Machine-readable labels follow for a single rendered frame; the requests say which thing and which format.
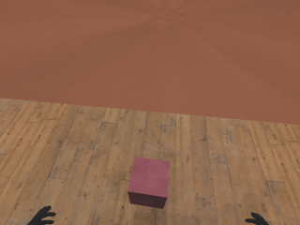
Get carton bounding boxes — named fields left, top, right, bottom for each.
left=127, top=157, right=170, bottom=209

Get right robot hand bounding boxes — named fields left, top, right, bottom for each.
left=245, top=212, right=269, bottom=225

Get left robot hand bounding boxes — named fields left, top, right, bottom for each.
left=27, top=205, right=56, bottom=225

